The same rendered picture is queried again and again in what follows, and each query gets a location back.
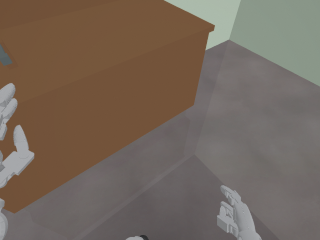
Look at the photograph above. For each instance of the right robot hand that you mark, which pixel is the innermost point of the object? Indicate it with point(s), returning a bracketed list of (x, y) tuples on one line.
[(236, 219)]

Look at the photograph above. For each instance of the robot right forearm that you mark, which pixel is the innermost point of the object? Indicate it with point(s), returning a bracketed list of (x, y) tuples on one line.
[(248, 235)]

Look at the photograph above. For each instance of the left robot hand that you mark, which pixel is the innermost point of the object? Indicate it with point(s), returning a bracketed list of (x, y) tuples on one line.
[(16, 162)]

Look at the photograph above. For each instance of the counter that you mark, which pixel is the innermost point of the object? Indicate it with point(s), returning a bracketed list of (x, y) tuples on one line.
[(91, 77)]

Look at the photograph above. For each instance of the tap lever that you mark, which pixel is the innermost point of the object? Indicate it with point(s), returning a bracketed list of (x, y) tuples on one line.
[(4, 58)]

